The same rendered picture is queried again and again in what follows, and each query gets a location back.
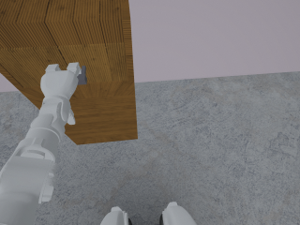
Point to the left robot forearm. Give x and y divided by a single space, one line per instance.
45 131

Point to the robot left thigh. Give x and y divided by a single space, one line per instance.
115 218

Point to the left robot upper arm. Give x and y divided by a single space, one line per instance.
27 182

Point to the robot right shin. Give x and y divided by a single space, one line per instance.
172 204

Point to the drawer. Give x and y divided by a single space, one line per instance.
104 62

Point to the robot left hand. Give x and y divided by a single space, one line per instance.
57 82

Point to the cabinet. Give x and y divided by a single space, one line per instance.
104 111

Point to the handle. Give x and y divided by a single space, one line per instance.
82 79

